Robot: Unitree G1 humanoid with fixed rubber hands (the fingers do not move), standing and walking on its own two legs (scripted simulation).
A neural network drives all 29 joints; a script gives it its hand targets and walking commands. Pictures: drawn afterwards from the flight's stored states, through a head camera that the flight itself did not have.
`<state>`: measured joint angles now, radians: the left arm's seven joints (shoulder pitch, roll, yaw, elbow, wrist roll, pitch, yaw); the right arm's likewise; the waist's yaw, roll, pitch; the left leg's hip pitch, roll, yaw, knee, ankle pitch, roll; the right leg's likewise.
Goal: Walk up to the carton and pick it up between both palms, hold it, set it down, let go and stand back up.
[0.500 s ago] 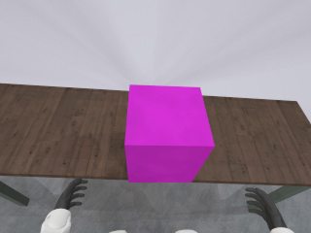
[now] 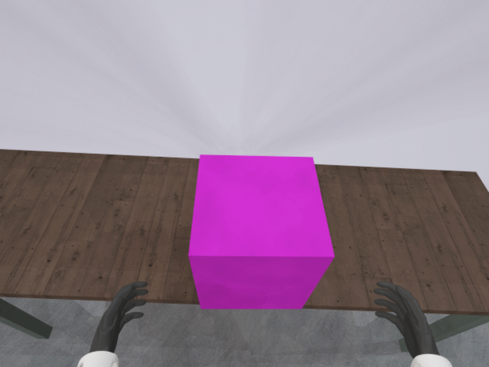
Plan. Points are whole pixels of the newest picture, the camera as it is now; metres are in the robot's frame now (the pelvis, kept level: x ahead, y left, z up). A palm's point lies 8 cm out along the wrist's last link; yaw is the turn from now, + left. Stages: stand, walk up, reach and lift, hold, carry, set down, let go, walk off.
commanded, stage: reach and lift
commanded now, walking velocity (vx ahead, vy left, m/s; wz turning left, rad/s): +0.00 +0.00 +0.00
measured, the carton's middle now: (254, 236) +0.35 -0.01 -0.05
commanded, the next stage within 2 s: none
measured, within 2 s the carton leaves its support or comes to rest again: neither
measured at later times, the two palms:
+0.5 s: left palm (119, 319) +0.19 +0.21 -0.04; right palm (399, 318) +0.19 -0.23 -0.02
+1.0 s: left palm (121, 260) +0.27 +0.21 +0.02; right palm (391, 270) +0.25 -0.22 +0.03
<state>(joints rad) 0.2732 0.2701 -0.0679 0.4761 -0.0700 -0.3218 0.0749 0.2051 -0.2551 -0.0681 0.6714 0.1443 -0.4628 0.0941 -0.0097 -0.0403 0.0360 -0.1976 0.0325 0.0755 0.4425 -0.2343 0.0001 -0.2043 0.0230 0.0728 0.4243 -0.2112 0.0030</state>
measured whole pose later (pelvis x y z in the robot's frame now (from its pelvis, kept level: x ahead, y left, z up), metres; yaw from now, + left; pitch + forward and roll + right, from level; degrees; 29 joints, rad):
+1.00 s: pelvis +0.01 +0.00 +0.00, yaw +0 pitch +1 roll -1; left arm 0.07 0.27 -0.06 0.18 -0.16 0.05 0.09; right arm 0.15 -0.23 -0.01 0.20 0.25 -0.11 -0.01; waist 0.00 -0.02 0.00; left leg -0.20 0.03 0.08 0.41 -0.23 0.00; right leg -0.20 0.02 0.07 0.37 -0.20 0.00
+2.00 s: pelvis +0.00 +0.00 +0.00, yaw +0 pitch +1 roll -1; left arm -0.37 0.26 0.10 0.40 -0.17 0.25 0.02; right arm -0.44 -0.26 -0.01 0.61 0.26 0.04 -0.05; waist 0.00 0.00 0.05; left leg -0.20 0.03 0.08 0.40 -0.22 0.00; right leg -0.20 0.02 0.07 0.37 -0.18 0.01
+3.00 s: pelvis +0.00 -0.01 -0.02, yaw +0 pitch +16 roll +1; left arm -0.55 0.06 0.09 1.14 -0.11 -0.49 0.06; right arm -0.54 -0.10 0.08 1.16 0.19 -0.48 -0.10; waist 0.00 -0.01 -0.16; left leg -0.63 0.03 0.08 0.64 -0.29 -0.01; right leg -0.66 0.02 0.07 0.66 -0.28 0.01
